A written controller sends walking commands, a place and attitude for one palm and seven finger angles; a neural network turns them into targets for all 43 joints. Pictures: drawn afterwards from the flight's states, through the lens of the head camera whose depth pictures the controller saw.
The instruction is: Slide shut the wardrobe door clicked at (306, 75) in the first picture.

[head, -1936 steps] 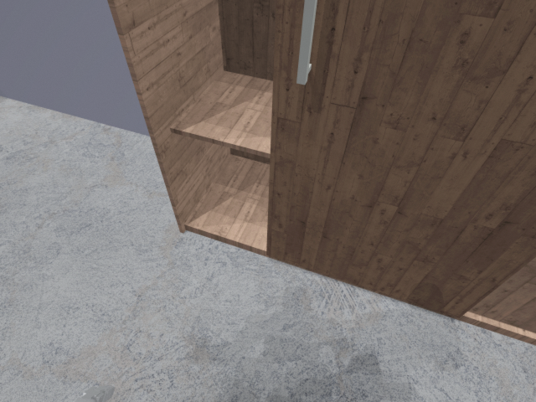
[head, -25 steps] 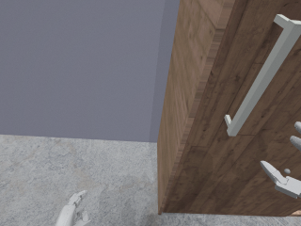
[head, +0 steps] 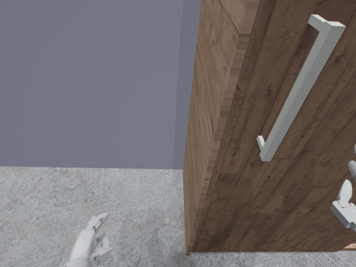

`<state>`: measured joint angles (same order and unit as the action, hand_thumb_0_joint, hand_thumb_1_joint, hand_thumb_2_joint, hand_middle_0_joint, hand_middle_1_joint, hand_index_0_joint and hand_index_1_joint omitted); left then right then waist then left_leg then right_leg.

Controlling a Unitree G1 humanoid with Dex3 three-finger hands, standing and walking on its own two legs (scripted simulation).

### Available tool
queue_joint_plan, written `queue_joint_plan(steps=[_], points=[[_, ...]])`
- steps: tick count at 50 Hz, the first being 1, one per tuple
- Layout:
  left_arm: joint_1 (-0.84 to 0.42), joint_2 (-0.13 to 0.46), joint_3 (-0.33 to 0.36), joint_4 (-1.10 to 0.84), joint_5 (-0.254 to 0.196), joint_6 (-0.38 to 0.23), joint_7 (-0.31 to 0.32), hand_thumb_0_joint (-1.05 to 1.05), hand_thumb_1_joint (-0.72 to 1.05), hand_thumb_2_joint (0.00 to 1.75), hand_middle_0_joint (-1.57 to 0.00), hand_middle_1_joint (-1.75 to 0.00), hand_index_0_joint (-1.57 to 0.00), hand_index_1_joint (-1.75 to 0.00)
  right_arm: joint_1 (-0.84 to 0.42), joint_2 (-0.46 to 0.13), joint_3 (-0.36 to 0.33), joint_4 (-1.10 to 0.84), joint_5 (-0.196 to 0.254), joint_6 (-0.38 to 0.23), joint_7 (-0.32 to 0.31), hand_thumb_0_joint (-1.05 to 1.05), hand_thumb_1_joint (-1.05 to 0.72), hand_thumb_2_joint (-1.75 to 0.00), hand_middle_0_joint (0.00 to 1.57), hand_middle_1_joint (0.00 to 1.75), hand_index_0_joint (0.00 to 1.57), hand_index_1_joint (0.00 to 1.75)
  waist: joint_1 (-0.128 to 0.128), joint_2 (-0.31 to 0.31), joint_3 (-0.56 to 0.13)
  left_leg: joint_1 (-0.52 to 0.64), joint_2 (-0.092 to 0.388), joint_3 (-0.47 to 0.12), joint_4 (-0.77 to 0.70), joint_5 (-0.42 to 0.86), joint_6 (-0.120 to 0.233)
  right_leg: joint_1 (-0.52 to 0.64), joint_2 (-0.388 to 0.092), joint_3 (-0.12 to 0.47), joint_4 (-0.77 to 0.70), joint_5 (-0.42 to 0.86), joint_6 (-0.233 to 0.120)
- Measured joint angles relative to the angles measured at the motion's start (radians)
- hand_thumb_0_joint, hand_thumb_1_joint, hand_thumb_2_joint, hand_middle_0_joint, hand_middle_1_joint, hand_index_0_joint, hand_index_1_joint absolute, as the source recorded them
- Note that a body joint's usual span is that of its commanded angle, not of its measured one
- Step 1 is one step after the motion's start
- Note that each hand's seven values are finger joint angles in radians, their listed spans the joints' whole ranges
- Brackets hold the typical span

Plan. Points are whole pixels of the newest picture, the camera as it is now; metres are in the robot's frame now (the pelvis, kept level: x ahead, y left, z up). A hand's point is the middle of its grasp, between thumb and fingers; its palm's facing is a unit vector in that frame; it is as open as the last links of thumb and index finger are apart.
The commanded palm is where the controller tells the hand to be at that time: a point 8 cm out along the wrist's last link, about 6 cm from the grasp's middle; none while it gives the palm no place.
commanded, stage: draw the hand back to the body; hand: right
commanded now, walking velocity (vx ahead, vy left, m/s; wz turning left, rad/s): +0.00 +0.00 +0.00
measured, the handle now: (286, 101) +0.34 -0.20 +0.25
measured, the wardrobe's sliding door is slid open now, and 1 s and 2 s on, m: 0.00 0.00 0.00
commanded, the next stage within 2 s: step back with the hand held close in 0.08 s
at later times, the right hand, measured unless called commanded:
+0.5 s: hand (335, 210) +0.18 -0.26 +0.15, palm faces +0.35 +0.81 -0.47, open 7.4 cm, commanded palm +0.12 -0.31 +0.17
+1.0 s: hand out of the picture +0.10 -0.29 +0.14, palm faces +0.44 +0.82 -0.36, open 7.4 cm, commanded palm +0.04 -0.33 +0.17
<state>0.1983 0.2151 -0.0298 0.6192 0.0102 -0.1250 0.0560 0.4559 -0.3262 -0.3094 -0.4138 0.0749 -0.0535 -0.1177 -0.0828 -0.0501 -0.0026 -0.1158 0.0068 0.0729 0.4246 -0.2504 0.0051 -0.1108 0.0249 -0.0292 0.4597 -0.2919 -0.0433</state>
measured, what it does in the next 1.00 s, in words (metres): shifts its weight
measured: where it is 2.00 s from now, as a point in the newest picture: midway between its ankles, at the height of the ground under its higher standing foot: outside the picture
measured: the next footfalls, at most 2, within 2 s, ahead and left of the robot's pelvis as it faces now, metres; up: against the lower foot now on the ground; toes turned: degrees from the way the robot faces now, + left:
left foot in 1.42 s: -0.25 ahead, +0.08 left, +0.00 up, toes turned +4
right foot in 1.60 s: -0.13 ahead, -0.13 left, +0.00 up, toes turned +5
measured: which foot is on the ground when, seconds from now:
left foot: down 0.00-1.00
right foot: down 0.00-1.00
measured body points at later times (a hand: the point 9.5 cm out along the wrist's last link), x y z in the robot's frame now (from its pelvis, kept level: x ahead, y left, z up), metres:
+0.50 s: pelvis -0.03 -0.01 +0.00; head +0.00 +0.00 +0.45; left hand +0.14 +0.24 -0.09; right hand +0.16 -0.30 +0.17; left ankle -0.01 +0.12 -0.74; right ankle -0.02 -0.09 -0.74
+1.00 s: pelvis -0.10 -0.03 -0.02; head -0.09 -0.06 +0.43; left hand +0.07 +0.21 -0.09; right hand +0.07 -0.34 +0.16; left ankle -0.01 +0.12 -0.74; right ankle -0.02 -0.09 -0.74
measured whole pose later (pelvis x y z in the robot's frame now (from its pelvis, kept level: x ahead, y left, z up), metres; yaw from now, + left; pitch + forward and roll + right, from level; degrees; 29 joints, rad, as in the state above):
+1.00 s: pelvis -0.10 -0.03 -0.02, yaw +0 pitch -1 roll +3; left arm 0.22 0.23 -0.01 0.58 0.01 -0.06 0.07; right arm 0.48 -0.37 -0.40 -0.50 0.03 -0.22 -0.16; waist -0.02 0.02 0.03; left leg -0.41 0.02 0.06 0.58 -0.19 -0.02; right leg -0.43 0.04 -0.04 0.67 -0.25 -0.08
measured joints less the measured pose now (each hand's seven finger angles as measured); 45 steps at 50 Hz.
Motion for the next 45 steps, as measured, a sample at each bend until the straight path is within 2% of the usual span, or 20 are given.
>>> queue_joint_plan(steps=[12, 17, 23, 27, 34, 41, 43, 45], points=[[0.021, 0.002, -0.002, 0.009, -0.003, 0.016, 0.006, 0.01, 0.9, 0.9, -0.2, -0.3, -0.2, -0.3, -0.009, -0.012, -0.014, 0.017, 0.004, -0.001, 0.006, 0.01, -0.89, -0.89, 0.21, 0.3, 0.21, 0.31, 0.009, -0.005, 0.003, 0.005, -0.007, 0.0, -0.013, 0.016, 0.004, 0.0, -0.006, 0.0, -0.002, 0.01, 0.002], [0.005, 0.019, 0.001, -0.017, -0.001, 0.052, 0.003, 0.01, 0.9, 0.9, -0.2, -0.3, -0.2, -0.3, -0.027, -0.039, -0.094, 0.042, -0.003, -0.072, -0.002, 0.01, -0.89, -0.89, 0.21, 0.3, 0.21, 0.31, 0.035, -0.009, 0.005, -0.042, -0.018, 0.001, -0.045, 0.053, 0.004, -0.065, -0.017, 0.0, 0.008, 0.024, 0.0], [-0.01, 0.047, 0.028, -0.051, -0.006, 0.086, 0.003, 0.01, 0.9, 0.9, -0.2, -0.3, -0.2, -0.3, 0.035, -0.033, -0.066, 0.011, -0.011, -0.103, 0.0, 0.01, -0.9, -0.9, 0.2, 0.3, 0.2, 0.3, 0.063, -0.011, 0.026, -0.116, -0.004, -0.019, -0.032, 0.076, -0.009, -0.122, -0.004, -0.022, -0.003, 0.052, -0.013], [-0.007, 0.039, 0.041, -0.065, -0.012, 0.112, 0.01, 0.01, 0.9, 0.9, -0.2, -0.3, -0.2, -0.3, 0.091, -0.062, -0.065, -0.027, -0.012, -0.107, 0.006, 0.01, -0.89, -0.89, 0.21, 0.3, 0.21, 0.31, 0.076, 0.005, 0.032, -0.152, 0.004, -0.027, -0.002, 0.074, -0.015, -0.15, 0.003, -0.03, 0.013, 0.055, -0.02], [0.004, 0.021, 0.036, -0.082, -0.016, 0.114, 0.021, 0.01, 0.9, 0.9, -0.2, -0.3, -0.2, -0.3, 0.097, -0.105, -0.123, -0.068, -0.015, -0.125, -0.01, 0.01, -0.89, -0.89, 0.21, 0.3, 0.21, 0.31, 0.069, 0.04, 0.034, -0.195, 0.013, -0.031, 0.056, 0.073, -0.021, -0.19, 0.008, -0.035, 0.062, 0.056, -0.029], [0.0, 0.021, 0.027, -0.087, -0.013, 0.083, 0.022, 0.01, 0.9, 0.9, -0.2, -0.3, -0.2, -0.3, 0.055, -0.06, -0.124, -0.04, -0.037, -0.145, -0.014, 0.01, -0.89, -0.89, 0.21, 0.3, 0.21, 0.31, 0.055, 0.028, 0.02, -0.25, 0.017, -0.031, 0.136, 0.063, -0.024, -0.25, 0.008, -0.038, 0.151, 0.042, -0.041], [0.004, 0.021, 0.027, -0.081, -0.011, 0.076, 0.019, 0.01, 0.9, 0.9, -0.2, -0.3, -0.2, -0.3, 0.042, -0.042, -0.115, -0.029, -0.044, -0.148, -0.015, 0.01, -0.89, -0.89, 0.21, 0.3, 0.21, 0.31, 0.052, 0.023, 0.014, -0.262, 0.014, -0.026, 0.139, 0.069, -0.022, -0.275, 0.006, -0.031, 0.186, 0.008, -0.04], [0.009, 0.021, 0.027, -0.07, -0.009, 0.07, 0.013, 0.01, 0.9, 0.9, -0.2, -0.3, -0.2, -0.3, 0.034, -0.03, -0.104, -0.03, -0.045, -0.152, -0.019, 0.01, -0.89, -0.89, 0.21, 0.3, 0.21, 0.31, 0.05, 0.028, 0.009, -0.273, 0.013, -0.022, 0.133, 0.08, -0.018, -0.304, 0.009, -0.019, 0.222, -0.052, -0.025]])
